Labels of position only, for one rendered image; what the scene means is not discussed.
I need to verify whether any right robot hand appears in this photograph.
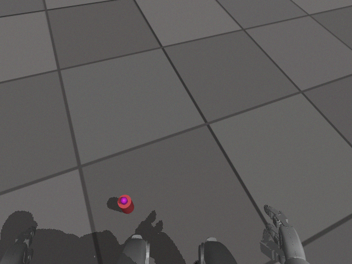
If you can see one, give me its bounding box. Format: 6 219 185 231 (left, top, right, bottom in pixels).
260 205 306 264

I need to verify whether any left robot hand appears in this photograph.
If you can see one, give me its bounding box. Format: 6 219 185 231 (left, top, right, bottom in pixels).
0 226 36 264

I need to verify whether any bottle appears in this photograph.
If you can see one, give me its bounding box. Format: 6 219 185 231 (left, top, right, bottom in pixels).
118 195 134 214

